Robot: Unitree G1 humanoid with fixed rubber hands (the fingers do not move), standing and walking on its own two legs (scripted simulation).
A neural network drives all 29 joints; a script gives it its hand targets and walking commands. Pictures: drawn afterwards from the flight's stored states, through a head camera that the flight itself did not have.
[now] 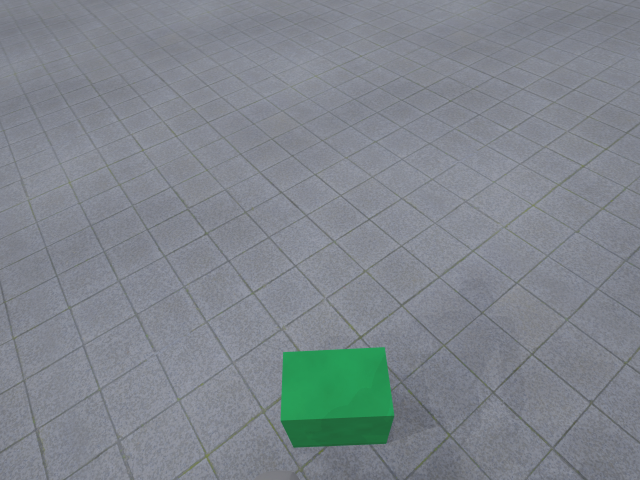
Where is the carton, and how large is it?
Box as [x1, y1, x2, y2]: [281, 347, 393, 447]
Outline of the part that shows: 384,347 283,352 281,422 294,447 369,444 386,442 393,418 393,409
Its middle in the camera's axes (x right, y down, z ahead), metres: +0.05 +0.44 +1.08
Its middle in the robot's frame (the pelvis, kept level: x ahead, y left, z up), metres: +0.41 +0.04 -0.64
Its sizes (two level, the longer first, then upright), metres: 0.272 0.173 0.279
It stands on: the floor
